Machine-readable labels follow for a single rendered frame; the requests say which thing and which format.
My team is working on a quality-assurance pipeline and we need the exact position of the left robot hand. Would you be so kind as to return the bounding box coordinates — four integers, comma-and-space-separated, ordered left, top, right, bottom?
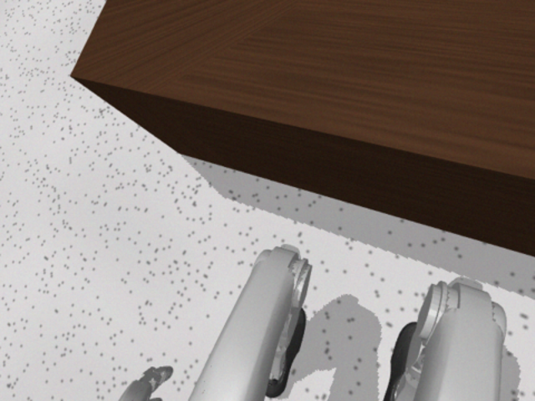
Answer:
119, 366, 173, 401

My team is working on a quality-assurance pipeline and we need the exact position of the left robot foot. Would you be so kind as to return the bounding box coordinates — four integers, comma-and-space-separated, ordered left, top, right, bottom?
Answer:
265, 308, 306, 398

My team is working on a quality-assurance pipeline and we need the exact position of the right robot foot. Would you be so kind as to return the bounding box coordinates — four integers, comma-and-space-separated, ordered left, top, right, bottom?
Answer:
383, 322, 417, 401

